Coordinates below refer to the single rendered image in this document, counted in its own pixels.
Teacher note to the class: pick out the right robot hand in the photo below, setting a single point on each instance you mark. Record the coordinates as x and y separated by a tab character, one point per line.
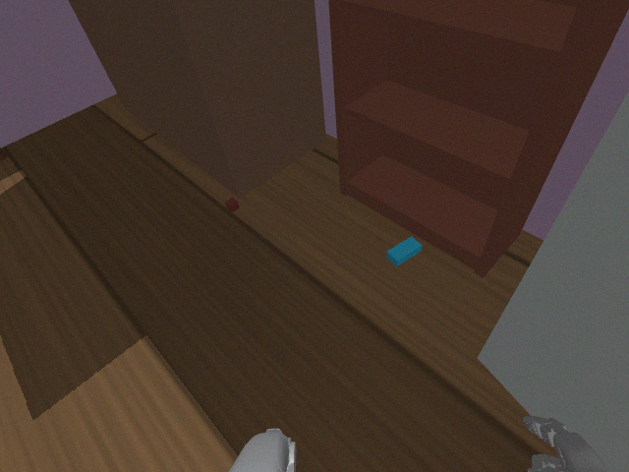
574	453

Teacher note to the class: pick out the bookshelf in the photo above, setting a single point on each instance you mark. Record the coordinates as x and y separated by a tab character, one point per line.
451	113

